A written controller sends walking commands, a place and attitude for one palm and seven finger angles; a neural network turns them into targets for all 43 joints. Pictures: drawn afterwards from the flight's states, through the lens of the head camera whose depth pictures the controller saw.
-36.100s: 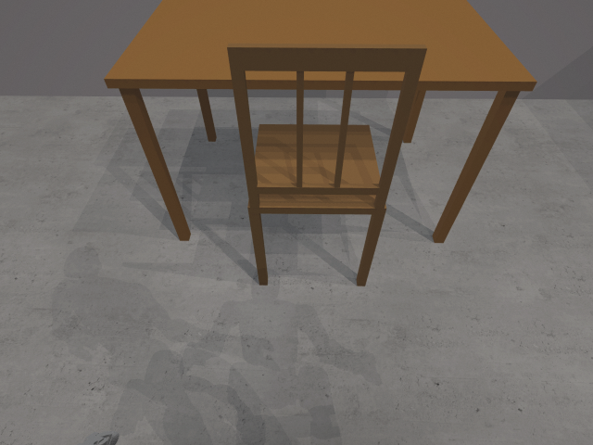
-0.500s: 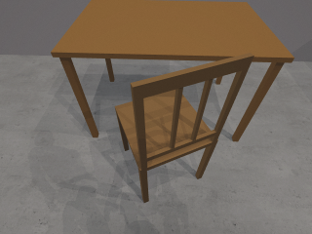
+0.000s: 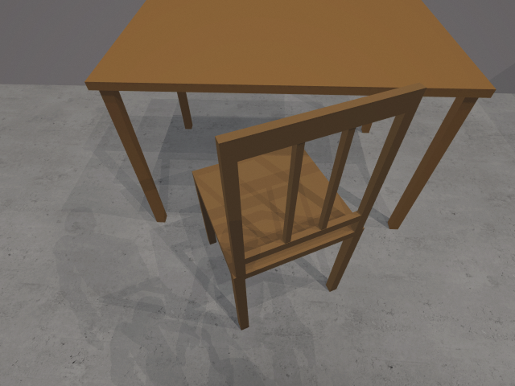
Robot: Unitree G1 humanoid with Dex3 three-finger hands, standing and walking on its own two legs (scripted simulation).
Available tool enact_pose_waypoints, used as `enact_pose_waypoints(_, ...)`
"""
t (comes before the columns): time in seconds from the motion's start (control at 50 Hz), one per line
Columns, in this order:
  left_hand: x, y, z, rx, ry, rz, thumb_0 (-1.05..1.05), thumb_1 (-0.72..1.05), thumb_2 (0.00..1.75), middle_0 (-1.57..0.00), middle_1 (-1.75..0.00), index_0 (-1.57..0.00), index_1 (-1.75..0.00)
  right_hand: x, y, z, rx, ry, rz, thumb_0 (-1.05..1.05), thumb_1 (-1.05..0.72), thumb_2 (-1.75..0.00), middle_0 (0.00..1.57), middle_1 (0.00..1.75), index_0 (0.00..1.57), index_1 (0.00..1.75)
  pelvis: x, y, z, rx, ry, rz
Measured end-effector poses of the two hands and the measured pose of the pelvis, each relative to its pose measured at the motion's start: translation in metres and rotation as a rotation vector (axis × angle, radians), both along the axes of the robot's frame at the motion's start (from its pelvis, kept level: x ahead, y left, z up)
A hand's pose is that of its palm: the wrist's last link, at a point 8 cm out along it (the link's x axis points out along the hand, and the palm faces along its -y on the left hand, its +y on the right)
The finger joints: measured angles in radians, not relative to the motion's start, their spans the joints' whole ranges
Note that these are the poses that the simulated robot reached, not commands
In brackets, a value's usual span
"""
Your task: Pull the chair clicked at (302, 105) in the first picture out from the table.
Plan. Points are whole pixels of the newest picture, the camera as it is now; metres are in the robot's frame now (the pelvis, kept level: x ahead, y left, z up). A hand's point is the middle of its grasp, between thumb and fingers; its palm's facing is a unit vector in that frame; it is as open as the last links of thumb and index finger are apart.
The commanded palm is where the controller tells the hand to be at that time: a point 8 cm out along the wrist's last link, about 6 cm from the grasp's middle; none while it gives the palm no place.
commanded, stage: come to a stop and stand still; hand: left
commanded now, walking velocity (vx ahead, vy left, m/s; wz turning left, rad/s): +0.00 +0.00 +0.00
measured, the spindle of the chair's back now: (291, 199) +0.50 -0.04 -0.06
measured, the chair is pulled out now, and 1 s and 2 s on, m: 0.20 0.20 0.20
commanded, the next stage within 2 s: look again from close up in 0.30 s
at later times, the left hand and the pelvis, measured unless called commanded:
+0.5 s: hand out of the picture +0.03 +0.16 -0.17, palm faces +0.02 -0.97 -0.22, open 7.3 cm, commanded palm none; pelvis +0.01 -0.02 +0.00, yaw +0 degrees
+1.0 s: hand out of the picture -0.01 +0.14 -0.17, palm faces +0.04 -0.98 -0.18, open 7.3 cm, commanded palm none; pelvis +0.00 -0.02 +0.00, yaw +1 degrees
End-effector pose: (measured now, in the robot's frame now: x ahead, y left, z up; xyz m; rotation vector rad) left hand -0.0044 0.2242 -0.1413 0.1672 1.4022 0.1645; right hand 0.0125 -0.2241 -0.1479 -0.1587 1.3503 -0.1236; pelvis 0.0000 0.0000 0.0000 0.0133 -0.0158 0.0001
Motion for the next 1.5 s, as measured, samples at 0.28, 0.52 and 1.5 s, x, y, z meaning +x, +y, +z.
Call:
enact_pose_waypoints(0.28,0.033,-0.007,0.002,0.012,-0.065,-0.016,0.01,0.92,0.9,-0.2,-0.3,-0.2,-0.3,-0.002,-0.009,0.0,0.004,0.025,-0.013,0.0,-0.91,-0.9,0.2,0.3,0.2,0.3,0.006,-0.012,0.001,-0.001,0.002,0.003)
enact_pose_waypoints(0.52,0.027,-0.015,0.003,0.011,-0.055,-0.007,0.01,0.92,0.9,-0.2,-0.3,-0.2,-0.3,-0.012,-0.012,0.0,0.013,0.048,-0.021,0.0,-0.91,-0.9,0.2,0.3,0.2,0.3,0.005,-0.019,0.002,-0.001,-0.002,0.003)
enact_pose_waypoints(1.5,-0.015,-0.033,-0.012,-0.041,0.015,0.1,0.01,0.91,0.9,-0.2,-0.3,-0.2,-0.3,-0.031,-0.005,0.0,0.023,0.15,0.003,0.0,-0.91,-0.9,0.2,0.3,0.2,0.3,0.015,-0.026,-0.004,-0.008,0.017,0.082)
